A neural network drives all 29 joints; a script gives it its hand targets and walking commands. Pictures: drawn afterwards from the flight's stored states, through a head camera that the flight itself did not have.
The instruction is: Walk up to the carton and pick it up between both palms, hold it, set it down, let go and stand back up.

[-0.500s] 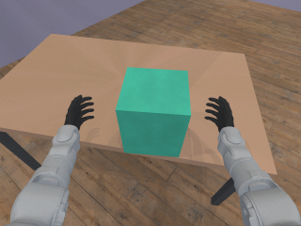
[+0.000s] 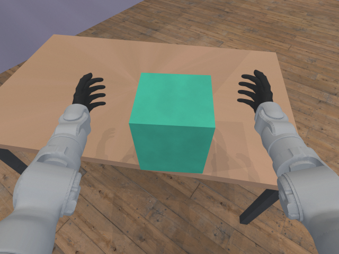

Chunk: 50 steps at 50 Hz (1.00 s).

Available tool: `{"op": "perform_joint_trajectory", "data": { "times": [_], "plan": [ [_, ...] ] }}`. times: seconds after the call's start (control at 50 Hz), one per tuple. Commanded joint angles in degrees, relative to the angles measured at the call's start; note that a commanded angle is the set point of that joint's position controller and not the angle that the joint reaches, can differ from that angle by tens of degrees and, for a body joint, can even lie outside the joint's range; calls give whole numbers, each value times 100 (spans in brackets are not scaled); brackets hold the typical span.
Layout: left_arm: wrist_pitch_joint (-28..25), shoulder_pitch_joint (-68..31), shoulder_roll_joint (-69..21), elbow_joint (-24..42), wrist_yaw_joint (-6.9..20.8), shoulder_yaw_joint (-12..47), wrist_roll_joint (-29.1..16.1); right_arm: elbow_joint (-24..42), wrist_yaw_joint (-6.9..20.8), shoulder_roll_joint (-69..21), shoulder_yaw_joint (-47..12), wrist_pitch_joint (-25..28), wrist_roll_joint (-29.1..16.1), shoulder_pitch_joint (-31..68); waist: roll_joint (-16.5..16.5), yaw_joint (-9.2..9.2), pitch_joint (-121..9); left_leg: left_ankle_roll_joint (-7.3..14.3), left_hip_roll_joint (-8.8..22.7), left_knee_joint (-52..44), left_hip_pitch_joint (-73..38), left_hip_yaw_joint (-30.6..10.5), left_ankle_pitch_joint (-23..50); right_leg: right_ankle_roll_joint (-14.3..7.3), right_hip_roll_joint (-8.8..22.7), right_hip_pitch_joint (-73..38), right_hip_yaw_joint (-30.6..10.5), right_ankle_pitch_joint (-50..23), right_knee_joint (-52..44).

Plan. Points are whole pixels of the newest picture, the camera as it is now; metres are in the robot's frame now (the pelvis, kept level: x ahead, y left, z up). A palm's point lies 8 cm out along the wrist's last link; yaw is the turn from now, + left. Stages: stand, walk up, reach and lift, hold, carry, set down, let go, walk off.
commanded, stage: reach and lift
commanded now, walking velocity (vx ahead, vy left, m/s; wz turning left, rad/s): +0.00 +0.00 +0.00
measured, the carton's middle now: (173, 125) +0.50 -0.01 -0.04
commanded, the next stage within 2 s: none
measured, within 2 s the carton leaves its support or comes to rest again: neither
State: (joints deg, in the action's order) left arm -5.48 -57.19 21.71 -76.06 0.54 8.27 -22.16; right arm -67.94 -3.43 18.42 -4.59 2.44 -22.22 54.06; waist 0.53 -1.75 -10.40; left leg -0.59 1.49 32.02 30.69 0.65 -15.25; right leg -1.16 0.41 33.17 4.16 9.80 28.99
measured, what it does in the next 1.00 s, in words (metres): stands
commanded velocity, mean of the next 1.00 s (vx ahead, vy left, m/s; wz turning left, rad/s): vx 0.00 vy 0.00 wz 0.00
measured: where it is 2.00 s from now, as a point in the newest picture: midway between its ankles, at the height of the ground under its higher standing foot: outside the picture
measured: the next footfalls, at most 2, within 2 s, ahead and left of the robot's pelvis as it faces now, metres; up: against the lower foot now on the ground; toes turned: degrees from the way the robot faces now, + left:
none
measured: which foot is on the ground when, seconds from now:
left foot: down 0.00-1.00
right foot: down 0.00-1.00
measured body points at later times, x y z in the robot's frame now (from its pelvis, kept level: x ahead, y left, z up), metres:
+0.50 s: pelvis +0.01 -0.01 +0.00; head +0.07 +0.01 +0.45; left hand +0.50 +0.22 +0.15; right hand +0.49 -0.21 +0.15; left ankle -0.01 +0.12 -0.73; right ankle +0.04 -0.11 -0.73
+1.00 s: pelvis +0.01 +0.00 -0.01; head +0.12 +0.01 +0.42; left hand +0.49 +0.20 +0.03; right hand +0.47 -0.21 +0.03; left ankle -0.01 +0.12 -0.73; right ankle +0.04 -0.11 -0.73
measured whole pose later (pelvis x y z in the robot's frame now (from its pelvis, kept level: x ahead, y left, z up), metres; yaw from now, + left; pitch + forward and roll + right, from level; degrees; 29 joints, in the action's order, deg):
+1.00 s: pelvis +0.01 +0.00 -0.01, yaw +1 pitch +27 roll -1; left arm -20.4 -64.0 18.9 -91.0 0.6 8.9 -19.6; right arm -78.9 -3.2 15.0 -1.2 14.4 -18.5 58.1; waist 0.2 -3.4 -13.9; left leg -1.2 1.3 34.3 46.9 -1.0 -14.5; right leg -1.4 0.7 48.3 5.7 9.1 30.2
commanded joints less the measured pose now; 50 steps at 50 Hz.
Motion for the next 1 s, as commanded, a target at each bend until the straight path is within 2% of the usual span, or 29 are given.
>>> {"op": "perform_joint_trajectory", "data": {
  "times": [0.0,0.04,0.08,0.12,0.18,0.2,0.24,0.28,0.36,0.4,0.42,0.44,0.46,0.48,0.54,0.56,0.58,0.6,0.64,0.66,0.68,0.72,0.76,0.8,0.84,0.88,0.94,0.96,0.98],
  "plan": [
    [-336,-3137,887,473,-19,118,-118,386,57,893,154,153,-49,2812,70,-159,-3186,-112,-187,-229,-720,-150,1784,98,-123,-1960,-220,-1631,27],
    [-339,-3311,975,605,-37,120,-60,414,44,902,133,161,-90,2951,238,-137,-3500,-173,-217,-188,-751,-121,1837,126,-129,-1997,-199,-1777,42],
    [-287,-3506,1097,553,-42,-1,21,476,22,1014,214,175,-78,3227,225,-92,-3631,-149,-238,-235,-647,-76,1878,168,-118,-2177,-222,-1949,21],
    [-226,-3622,1109,515,-63,22,15,567,-11,990,242,117,-7,3338,244,-126,-3813,-164,-268,-262,-504,-49,1780,207,-106,-2302,-217,-1972,29],
    [-139,-3791,1150,404,-60,-24,39,531,-86,951,312,44,40,3466,281,-141,-3837,-157,-278,-326,-385,-48,1839,184,-60,-2563,-251,-2200,23],
    [-122,-3819,1122,329,-45,-41,58,537,-89,944,305,34,43,3538,190,-148,-3917,-168,-266,-338,-437,-69,1913,195,-78,-2566,-206,-2293,25],
    [-137,-4045,1218,344,-49,-64,39,570,-109,969,397,12,90,3632,280,-140,-4172,-191,-268,-389,-456,-52,1882,192,-80,-2603,-166,-2254,-9],
    [-145,-4072,1179,117,-55,-58,10,527,-111,903,327,-18,109,3731,123,-149,-4011,-180,-274,-439,-337,-58,1920,207,-62,-2648,-189,-2392,-12],
    [-142,-3947,1136,-247,37,25,70,279,-105,826,213,-88,45,3661,135,-218,-3838,-161,-270,-474,-220,-62,2048,216,-28,-2876,-234,-2669,-15],
    [-194,-3883,1126,-432,109,-23,64,203,-106,773,133,-74,24,3594,-53,-222,-3628,-143,-273,-544,-116,-91,2048,241,-23,-3000,-246,-2768,-21],
    [-228,-3768,1133,-528,118,-30,130,161,-107,809,188,-30,84,3558,-57,-202,-3655,-141,-276,-570,-158,-103,2086,250,-28,-3011,-212,-2735,-50],
    [-258,-3727,1000,-586,120,49,130,67,-89,792,215,19,75,3492,81,-258,-3654,-192,-277,-584,-301,-102,2086,211,-36,-2838,-177,-2549,-90],
    [-301,-3718,982,-657,132,76,155,-43,-85,692,181,36,60,3473,102,-205,-3381,-204,-255,-576,-348,-90,2114,192,-32,-2727,-165,-2477,-150],
    [-354,-3728,998,-682,138,106,146,-108,-72,702,208,62,75,3364,127,-295,-3297,-233,-246,-590,-363,-104,2011,211,-37,-2583,-134,-2281,-190],
    [-580,-3760,858,-495,105,229,70,9,-11,688,214,238,48,3295,333,-243,-3555,-267,-188,-518,-716,-131,2181,134,-47,-2109,-54,-2050,-230],
    [-656,-3745,816,-425,82,284,65,21,-3,703,248,341,67,3280,425,-225,-3635,-307,-179,-414,-858,-115,2448,126,-53,-1893,-22,-2146,-217],
    [-728,-3820,795,-348,66,278,57,-6,4,728,346,426,147,3284,458,-318,-3856,-371,-160,-325,-978,-128,2573,121,-96,-1764,18,-2137,-199],
    [-762,-3711,709,-535,63,294,107,-206,10,727,342,463,197,3146,528,-330,-3665,-417,-137,-250,-964,-145,2627,81,-85,-1661,22,-2098,-194],
    [-902,-3580,736,-598,119,284,119,-148,-16,674,347,594,223,3056,470,-360,-3778,-382,-168,-147,-848,-123,2673,113,-53,-1697,-7,-2261,-145],
    [-971,-3620,724,-576,132,248,101,-161,-32,658,376,667,204,3029,534,-340,-3828,-369,-167,-163,-722,-128,2672,112,-25,-1796,-33,-2337,-93],
    [-1030,-3611,753,-653,134,185,124,-223,-36,711,406,722,285,3054,400,-345,-3750,-378,-162,-164,-629,-154,2579,122,-33,-1797,-2,-2308,-46],
    [-1177,-3551,724,-585,121,92,215,-107,-53,716,392,921,250,3001,471,-245,-4004,-406,-166,-24,-592,-113,2921,152,-23,-1785,-8,-2614,95],
    [-1333,-3457,705,-384,51,50,252,-8,-57,769,496,1136,328,2859,558,-232,-4455,-478,-124,102,-860,-124,3199,158,-72,-1569,56,-2664,140],
    [-1440,-3361,670,-635,23,1,288,-141,-26,763,480,1240,338,2854,499,-173,-4479,-451,-114,160,-709,-92,3029,171,-64,-1379,42,-2415,177],
    [-1587,-3444,667,-403,-41,23,283,-96,-1,767,513,1356,361,2781,539,-199,-4851,-476,-111,255,-673,-77,3062,151,-100,-1221,69,-2343,278],
    [-1696,-3308,589,-761,-40,21,224,-260,20,677,478,1419,408,2684,408,-228,-4657,-422,-73,286,-435,-86,2737,133,-52,-1054,38,-2020,340],
    [-1879,-3135,624,-1225,13,-33,264,-343,32,455,294,1514,379,2641,115,-108,-4465,-261,-144,302,350,-29,2221,209,50,-1253,-82,-1967,518],
    [-2026,-3536,476,-786,-22,146,161,-322,-12,697,738,1686,617,2830,468,-469,-4852,-463,-185,338,443,113,2269,227,-9,-921,18,-2207,690],
    [-2099,-3515,448,-894,-53,136,151,-335,11,685,641,1786,651,2847,466,-290,-4942,-498,-182,480,320,149,2346,205,-51,-838,42,-2124,776]
  ]
}}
